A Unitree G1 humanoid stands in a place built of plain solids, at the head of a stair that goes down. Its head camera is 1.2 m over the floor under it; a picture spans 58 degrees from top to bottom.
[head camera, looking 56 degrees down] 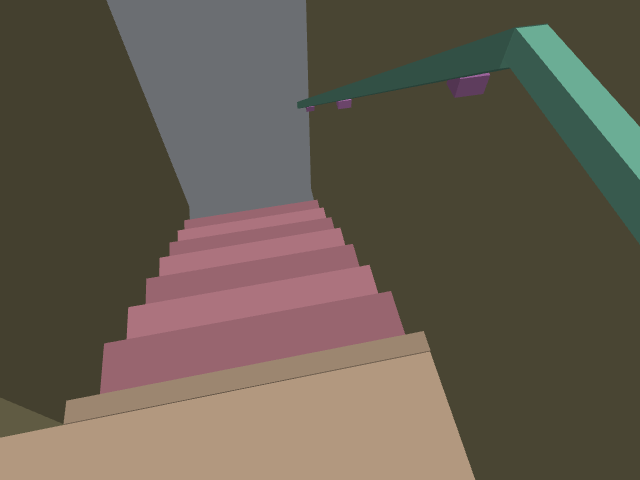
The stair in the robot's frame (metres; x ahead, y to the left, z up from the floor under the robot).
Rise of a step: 0.19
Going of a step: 0.23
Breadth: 1.00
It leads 11 degrees to the left of straight ahead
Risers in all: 8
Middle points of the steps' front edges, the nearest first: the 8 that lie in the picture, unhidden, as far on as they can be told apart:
0.39 0.19 0.00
0.62 0.23 -0.20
0.85 0.28 -0.39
1.09 0.33 -0.59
1.33 0.37 -0.79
1.55 0.42 -0.98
1.78 0.47 -1.17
2.00 0.51 -1.36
